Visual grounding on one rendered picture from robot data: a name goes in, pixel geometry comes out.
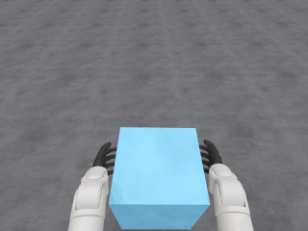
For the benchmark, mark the robot right hand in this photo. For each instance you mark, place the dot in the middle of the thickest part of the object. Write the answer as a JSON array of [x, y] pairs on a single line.
[[213, 155]]

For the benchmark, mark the robot left hand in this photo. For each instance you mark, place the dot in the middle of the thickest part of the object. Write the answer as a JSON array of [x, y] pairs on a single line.
[[101, 158]]

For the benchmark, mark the carton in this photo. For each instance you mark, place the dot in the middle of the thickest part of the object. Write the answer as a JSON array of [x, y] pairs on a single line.
[[158, 180]]

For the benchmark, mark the robot right forearm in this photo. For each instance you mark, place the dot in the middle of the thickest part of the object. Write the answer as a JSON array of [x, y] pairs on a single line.
[[230, 202]]

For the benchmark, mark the robot left forearm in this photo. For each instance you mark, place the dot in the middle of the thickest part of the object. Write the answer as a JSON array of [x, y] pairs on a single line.
[[89, 202]]

